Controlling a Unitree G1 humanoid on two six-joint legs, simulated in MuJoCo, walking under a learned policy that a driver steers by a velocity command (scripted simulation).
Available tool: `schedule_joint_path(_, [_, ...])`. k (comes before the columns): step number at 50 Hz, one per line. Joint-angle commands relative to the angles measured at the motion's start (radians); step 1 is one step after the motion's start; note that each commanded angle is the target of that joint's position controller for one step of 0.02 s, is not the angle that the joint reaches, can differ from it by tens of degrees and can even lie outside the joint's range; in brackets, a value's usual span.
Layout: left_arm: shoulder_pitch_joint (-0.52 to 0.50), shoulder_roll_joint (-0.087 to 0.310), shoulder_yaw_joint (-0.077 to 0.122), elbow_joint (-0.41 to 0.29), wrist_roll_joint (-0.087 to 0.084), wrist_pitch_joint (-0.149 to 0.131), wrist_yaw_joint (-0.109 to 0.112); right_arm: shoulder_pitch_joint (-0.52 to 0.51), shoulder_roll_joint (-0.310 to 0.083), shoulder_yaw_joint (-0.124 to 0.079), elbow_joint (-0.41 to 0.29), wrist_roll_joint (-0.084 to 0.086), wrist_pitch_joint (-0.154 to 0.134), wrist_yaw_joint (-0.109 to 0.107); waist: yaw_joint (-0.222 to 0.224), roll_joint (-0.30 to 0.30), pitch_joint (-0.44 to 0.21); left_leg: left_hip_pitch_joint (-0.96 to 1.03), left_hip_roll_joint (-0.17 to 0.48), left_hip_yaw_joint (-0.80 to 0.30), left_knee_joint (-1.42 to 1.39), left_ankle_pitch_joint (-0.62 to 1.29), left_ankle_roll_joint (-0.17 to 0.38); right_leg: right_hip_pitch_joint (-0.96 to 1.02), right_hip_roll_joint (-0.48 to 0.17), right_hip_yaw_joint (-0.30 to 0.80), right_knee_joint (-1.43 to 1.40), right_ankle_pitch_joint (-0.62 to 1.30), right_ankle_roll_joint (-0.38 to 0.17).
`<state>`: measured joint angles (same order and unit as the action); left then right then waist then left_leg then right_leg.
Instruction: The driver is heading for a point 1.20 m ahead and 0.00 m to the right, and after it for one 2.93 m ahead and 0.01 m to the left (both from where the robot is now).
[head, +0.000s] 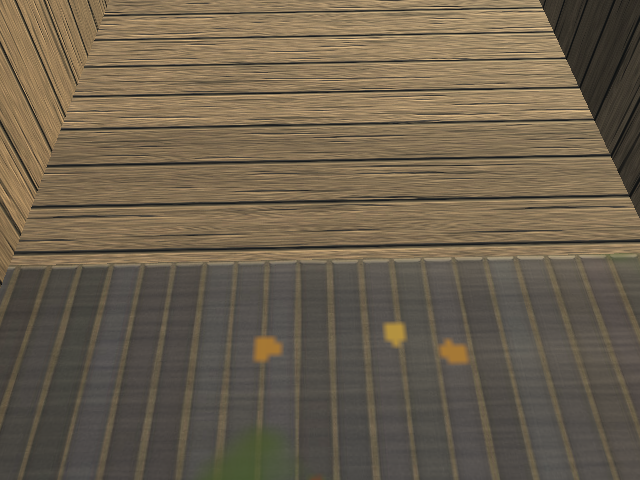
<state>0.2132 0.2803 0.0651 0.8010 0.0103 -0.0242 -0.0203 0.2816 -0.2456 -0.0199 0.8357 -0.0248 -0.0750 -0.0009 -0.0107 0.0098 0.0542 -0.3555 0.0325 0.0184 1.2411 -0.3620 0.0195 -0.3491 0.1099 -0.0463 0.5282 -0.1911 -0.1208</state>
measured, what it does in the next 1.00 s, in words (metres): walks ahead: left foot, then right foot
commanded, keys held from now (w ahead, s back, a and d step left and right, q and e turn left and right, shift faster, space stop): w+e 0.18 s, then w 0.80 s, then w+q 0.02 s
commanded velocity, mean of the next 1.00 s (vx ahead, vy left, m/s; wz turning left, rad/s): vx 0.50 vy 0.00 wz -0.23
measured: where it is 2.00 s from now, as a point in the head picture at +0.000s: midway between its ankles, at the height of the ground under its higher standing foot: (359, 243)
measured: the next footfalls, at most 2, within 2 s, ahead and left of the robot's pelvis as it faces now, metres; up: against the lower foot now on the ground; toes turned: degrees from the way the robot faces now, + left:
left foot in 0.38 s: +0.40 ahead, +0.11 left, +0.00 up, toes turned -10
right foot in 0.92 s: +0.63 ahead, -0.14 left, +0.00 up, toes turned -15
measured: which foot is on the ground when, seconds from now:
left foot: up 0.00-0.36, down 0.38-0.94, up 0.96-1.00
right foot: down 0.00-0.40, up 0.42-0.90, down 0.92-1.00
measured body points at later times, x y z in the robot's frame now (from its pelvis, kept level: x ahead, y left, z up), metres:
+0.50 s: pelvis +0.29 +0.04 +0.00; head +0.31 +0.05 +0.45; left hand +0.37 +0.31 -0.13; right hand +0.38 -0.24 -0.10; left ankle +0.36 +0.11 -0.73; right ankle +0.13 -0.05 -0.64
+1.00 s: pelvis +0.53 -0.05 +0.00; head +0.56 -0.06 +0.45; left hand +0.75 +0.16 -0.10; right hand +0.46 -0.29 -0.15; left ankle +0.41 +0.10 -0.66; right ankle +0.59 -0.13 -0.73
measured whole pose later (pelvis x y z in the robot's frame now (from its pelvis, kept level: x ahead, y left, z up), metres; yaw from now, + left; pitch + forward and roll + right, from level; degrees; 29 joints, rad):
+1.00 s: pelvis +0.53 -0.05 +0.00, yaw -12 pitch +0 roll +1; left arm 0.11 0.24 0.02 0.80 0.03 -0.06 -0.01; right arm 0.40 -0.24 -0.03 0.95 -0.01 -0.06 0.01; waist -0.04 0.01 0.05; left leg -0.21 -0.02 0.00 1.00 -0.42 0.06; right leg -0.38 0.02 -0.08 0.55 -0.18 -0.09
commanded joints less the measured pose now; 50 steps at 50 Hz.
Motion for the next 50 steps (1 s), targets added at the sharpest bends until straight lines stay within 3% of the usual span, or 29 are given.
schedule_joint_path(1, [0.072,0.105,0.027,-0.026,-0.013,-0.011,0.012,0.028,-0.107,-0.021,-0.085,-0.024,0.012,0.006,-0.019,-0.011,-0.046,-0.207,0.072,-0.059,-0.059,0.035,-0.031,0.171,-0.266,0.349,-0.294,0.282,-0.169])
schedule_joint_path(3, [0.090,0.127,0.032,-0.021,-0.012,-0.028,0.008,0.025,-0.093,-0.018,-0.095,-0.028,0.037,0.012,-0.027,-0.029,-0.058,-0.194,0.068,-0.034,-0.122,0.064,-0.053,0.134,-0.232,0.309,-0.308,0.333,-0.174])
schedule_joint_path(5, [0.116,0.148,0.038,-0.017,-0.011,-0.032,0.009,-0.043,-0.089,-0.017,-0.123,-0.025,0.042,0.015,-0.011,-0.042,-0.039,-0.231,0.072,-0.021,-0.216,0.136,-0.072,0.123,-0.212,0.302,-0.330,0.302,-0.164])
schedule_joint_path(9, [0.187,0.150,0.043,-0.007,-0.012,-0.028,0.010,-0.205,-0.086,-0.012,-0.174,-0.017,0.040,0.018,0.056,-0.071,-0.018,-0.288,0.056,-0.022,-0.434,0.291,-0.087,0.193,-0.191,0.321,-0.319,0.257,-0.125])
schedule_joint_path(14, [0.250,0.143,0.036,0.010,0.001,-0.033,0.020,-0.304,-0.085,-0.004,-0.205,-0.008,0.020,0.028,0.104,-0.078,-0.022,-0.246,0.020,-0.008,-0.619,0.350,-0.049,0.313,-0.231,0.333,-0.264,0.377,-0.097])
schedule_joint_path(17, [0.208,0.166,0.036,0.007,0.007,-0.041,0.029,-0.217,-0.122,-0.018,-0.186,-0.007,0.009,0.024,0.049,-0.092,-0.028,-0.086,-0.011,-0.013,-0.703,0.258,0.002,0.325,-0.267,0.356,-0.201,0.476,-0.055])
schedule_joint_path(18, [0.192,0.174,0.037,0.008,0.008,-0.043,0.029,-0.129,-0.140,-0.028,-0.157,-0.007,0.004,0.016,0.006,-0.084,-0.059,0.023,-0.040,0.002,-0.737,0.215,0.021,0.325,-0.249,0.338,-0.109,0.590,-0.040])
schedule_joint_path(19, [0.188,0.161,0.031,0.012,0.008,-0.046,0.025,0.003,-0.163,-0.040,-0.117,-0.012,-0.008,0.005,-0.057,-0.038,-0.130,0.193,-0.033,-0.005,-0.792,0.225,0.047,0.294,-0.193,0.285,0.072,0.611,-0.019])
schedule_joint_path(20, [0.194,0.103,0.012,-0.013,0.003,-0.051,0.020,0.162,-0.228,-0.054,-0.105,-0.031,-0.016,-0.010,-0.116,0.059,-0.265,0.412,0.171,-0.228,-0.817,0.082,0.101,0.167,-0.135,0.229,0.348,0.376,0.004])
schedule_joint_path(21, [0.335,0.041,0.002,-0.022,-0.025,-0.049,0.016,0.191,-0.332,-0.085,-0.082,-0.034,-0.004,-0.008,-0.046,0.321,-0.333,0.605,0.383,-0.705,-0.940,0.005,0.230,-0.142,0.046,0.127,0.629,-0.267,0.045])
schedule_joint_path(22, [0.294,0.113,0.008,0.004,0.010,-0.041,0.024,0.126,-0.241,-0.070,-0.089,-0.008,0.007,0.002,-0.029,0.149,-0.230,0.522,0.364,-0.761,-0.980,-0.087,0.223,-0.252,-0.017,0.184,0.713,-0.296,0.031])
schedule_joint_path(23, [0.212,0.115,0.010,-0.004,0.013,-0.040,0.016,0.049,-0.172,-0.055,-0.103,0.001,0.008,0.007,-0.020,0.048,-0.117,0.402,0.324,-0.594,-0.983,-0.059,0.209,-0.257,-0.055,0.187,0.710,-0.208,0.032])
schedule_joint_path(24, [0.159,0.100,0.003,-0.015,0.012,-0.041,0.010,0.012,-0.134,-0.045,-0.099,-0.004,0.005,0.010,-0.012,0.012,-0.072,0.323,0.275,-0.475,-1.003,0.056,0.189,-0.241,-0.087,0.176,0.668,-0.153,0.036])
schedule_joint_path(26, [0.144,0.084,-0.002,-0.017,0.027,-0.025,-0.003,0.011,-0.108,-0.035,-0.073,0.001,-0.006,0.007,0.016,0.080,-0.048,0.252,0.198,-0.316,-1.033,0.228,0.154,-0.197,-0.126,0.147,0.596,-0.124,0.054])
schedule_joint_path(29, [0.130,0.065,-0.009,-0.014,0.033,-0.009,-0.012,0.066,-0.117,-0.038,-0.032,0.015,-0.027,0.012,0.026,0.088,-0.056,0.255,0.177,-0.232,-1.058,0.399,0.172,-0.208,-0.137,0.107,0.559,-0.092,0.077])
schedule_joint_path(31, [0.054,0.055,-0.017,-0.034,0.034,-0.007,-0.017,0.092,-0.125,-0.041,-0.012,0.019,-0.028,0.012,0.016,0.079,-0.030,0.266,0.172,-0.195,-1.094,0.412,0.183,-0.273,-0.166,0.079,0.503,-0.033,0.094])
schedule_joint_path(36, [-0.146,0.016,-0.043,-0.089,0.025,-0.014,-0.023,0.153,-0.120,-0.040,0.037,0.020,-0.021,0.014,-0.026,0.073,0.008,0.281,0.129,-0.098,-1.113,0.495,0.168,-0.274,-0.183,0.009,0.229,0.118,0.116])
schedule_joint_path(40, [-0.227,0.025,-0.047,-0.110,0.018,-0.020,-0.018,0.199,-0.137,-0.044,0.072,0.014,-0.017,0.011,-0.045,0.075,0.019,0.335,0.162,-0.089,-1.078,0.563,0.158,-0.209,-0.158,-0.015,0.091,0.139,0.089])
schedule_joint_path(43, [-0.202,0.045,-0.038,-0.107,0.021,-0.027,-0.008,0.184,-0.151,-0.047,0.089,0.010,-0.009,0.003,-0.014,0.070,0.014,0.392,0.195,-0.088,-0.997,0.714,0.143,-0.132,-0.131,-0.019,0.030,0.059,0.046])
schedule_joint_path(44, [-0.134,0.055,-0.031,-0.084,0.024,-0.032,-0.002,0.172,-0.158,-0.049,0.093,0.010,-0.007,0.000,0.019,0.067,-0.019,0.399,0.187,-0.074,-0.911,0.833,0.130,-0.041,-0.104,-0.029,-0.002,0.032,0.029])
schedule_joint_path(45, [0.002,0.070,-0.020,-0.035,0.031,-0.041,0.006,0.163,-0.155,-0.047,0.097,0.013,-0.002,0.000,0.080,0.036,-0.089,0.373,0.150,-0.037,-0.747,0.890,0.112,0.128,-0.078,-0.041,-0.066,0.054,0.004])
schedule_joint_path(46, [0.173,0.122,0.000,0.013,0.049,-0.051,0.017,0.159,-0.132,-0.038,0.081,0.016,-0.002,-0.001,0.142,-0.012,-0.197,0.226,0.106,-0.005,-0.519,0.717,0.091,0.374,-0.179,0.070,-0.074,0.014,-0.038])
schedule_joint_path(47, [0.279,0.237,0.030,0.021,0.067,-0.050,0.027,0.240,-0.026,-0.012,0.039,0.043,-0.004,0.006,0.128,-0.226,-0.338,-0.106,-0.040,0.067,-0.138,0.192,0.043,0.666,-0.486,0.519,-0.130,-0.098,-0.152])
schedule_joint_path(48, [0.252,0.214,0.031,0.028,0.019,-0.035,0.020,0.230,-0.110,-0.036,0.058,0.018,0.002,0.001,0.121,-0.199,-0.340,-0.243,-0.093,-0.037,-0.002,-0.161,0.052,0.630,-0.531,0.740,-0.254,-0.127,-0.192])
schedule_joint_path(49, [0.148,0.160,0.018,0.019,0.002,-0.030,0.018,0.153,-0.131,-0.046,0.044,0.006,0.005,0.002,0.076,-0.116,-0.168,-0.299,-0.025,-0.073,0.022,-0.085,0.063,0.492,-0.481,0.577,-0.263,-0.170,-0.165])
schedule_joint_path(50, [0.074,0.096,0.002,0.008,0.004,-0.036,0.014,0.111,-0.107,-0.039,0.038,0.011,0.002,0.010,0.053,-0.072,-0.083,-0.277,0.010,-0.077,-0.030,-0.009,0.064,0.358,-0.440,0.453,-0.305,-0.124,-0.137])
